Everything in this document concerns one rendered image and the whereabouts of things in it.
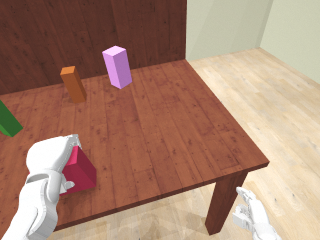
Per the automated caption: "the table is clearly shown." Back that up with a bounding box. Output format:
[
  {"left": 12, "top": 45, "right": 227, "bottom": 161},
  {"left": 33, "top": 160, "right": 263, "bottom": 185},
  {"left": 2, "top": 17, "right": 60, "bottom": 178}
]
[{"left": 0, "top": 0, "right": 270, "bottom": 240}]

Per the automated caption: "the left robot hand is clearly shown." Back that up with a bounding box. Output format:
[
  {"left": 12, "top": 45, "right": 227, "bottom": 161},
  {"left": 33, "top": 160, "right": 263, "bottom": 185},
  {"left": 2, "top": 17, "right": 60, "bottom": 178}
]
[{"left": 26, "top": 134, "right": 82, "bottom": 194}]

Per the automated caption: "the sponge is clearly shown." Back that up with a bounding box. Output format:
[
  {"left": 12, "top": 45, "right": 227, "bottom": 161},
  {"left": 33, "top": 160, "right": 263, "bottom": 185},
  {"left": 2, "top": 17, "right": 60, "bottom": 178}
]
[{"left": 29, "top": 145, "right": 97, "bottom": 196}]

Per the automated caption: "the right robot hand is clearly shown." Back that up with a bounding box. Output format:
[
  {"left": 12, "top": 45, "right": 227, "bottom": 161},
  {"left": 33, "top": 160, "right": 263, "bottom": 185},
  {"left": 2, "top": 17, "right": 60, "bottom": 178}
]
[{"left": 232, "top": 186, "right": 270, "bottom": 232}]

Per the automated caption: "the robot left forearm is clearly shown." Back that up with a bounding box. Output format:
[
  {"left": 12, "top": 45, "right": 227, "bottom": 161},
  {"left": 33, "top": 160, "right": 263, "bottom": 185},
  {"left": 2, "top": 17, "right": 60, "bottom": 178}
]
[{"left": 1, "top": 169, "right": 62, "bottom": 240}]

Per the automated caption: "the robot right forearm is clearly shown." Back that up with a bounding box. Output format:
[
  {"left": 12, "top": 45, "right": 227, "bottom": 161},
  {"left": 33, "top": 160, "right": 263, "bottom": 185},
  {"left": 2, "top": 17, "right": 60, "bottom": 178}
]
[{"left": 252, "top": 222, "right": 282, "bottom": 240}]

